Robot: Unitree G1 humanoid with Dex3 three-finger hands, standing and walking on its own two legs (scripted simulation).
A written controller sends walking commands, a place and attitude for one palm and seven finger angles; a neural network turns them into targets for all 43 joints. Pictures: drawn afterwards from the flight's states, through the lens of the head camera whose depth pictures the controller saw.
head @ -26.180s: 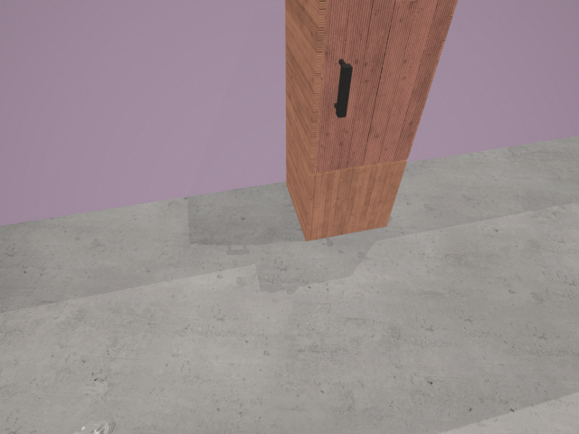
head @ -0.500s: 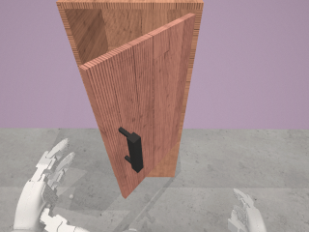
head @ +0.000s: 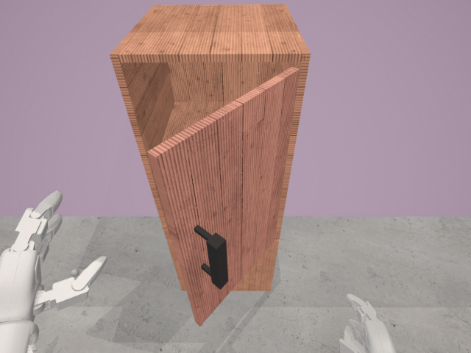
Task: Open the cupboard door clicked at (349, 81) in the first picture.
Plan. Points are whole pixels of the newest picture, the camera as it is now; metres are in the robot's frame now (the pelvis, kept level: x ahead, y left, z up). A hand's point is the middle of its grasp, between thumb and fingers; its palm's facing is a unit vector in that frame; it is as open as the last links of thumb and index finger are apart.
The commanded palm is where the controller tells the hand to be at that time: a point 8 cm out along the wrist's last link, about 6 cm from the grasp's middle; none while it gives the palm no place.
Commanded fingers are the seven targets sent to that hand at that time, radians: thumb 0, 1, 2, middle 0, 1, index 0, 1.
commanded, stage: draw the hand back to the body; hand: left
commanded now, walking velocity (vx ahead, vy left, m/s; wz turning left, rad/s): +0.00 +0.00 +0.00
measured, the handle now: (210, 256) +0.30 +0.09 -0.01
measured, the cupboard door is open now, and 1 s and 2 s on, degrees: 50 50 50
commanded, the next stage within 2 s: step back with the hand held close in 0.54 s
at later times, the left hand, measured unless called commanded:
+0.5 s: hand (70, 252) +0.19 +0.24 +0.16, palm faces +0.44 -0.81 -0.38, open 7.5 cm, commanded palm +0.14 +0.28 +0.18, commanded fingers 0.00 0.90 0.90 -0.20 -0.30 -0.20 -0.30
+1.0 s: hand (72, 253) +0.19 +0.24 +0.16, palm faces +0.32 -0.80 -0.51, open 7.5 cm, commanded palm +0.13 +0.28 +0.18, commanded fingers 0.00 0.90 0.90 -0.20 -0.30 -0.20 -0.30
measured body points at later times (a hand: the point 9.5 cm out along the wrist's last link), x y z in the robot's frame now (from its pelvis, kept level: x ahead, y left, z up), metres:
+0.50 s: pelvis +0.00 -0.02 +0.01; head -0.02 -0.03 +0.46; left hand +0.16 +0.28 +0.18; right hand +0.19 -0.24 -0.07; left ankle +0.02 +0.10 -0.73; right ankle -0.05 -0.13 -0.73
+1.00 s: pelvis -0.02 -0.01 +0.01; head +0.00 -0.03 +0.46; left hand +0.17 +0.28 +0.18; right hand +0.16 -0.26 -0.08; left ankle +0.02 +0.10 -0.73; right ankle -0.05 -0.13 -0.73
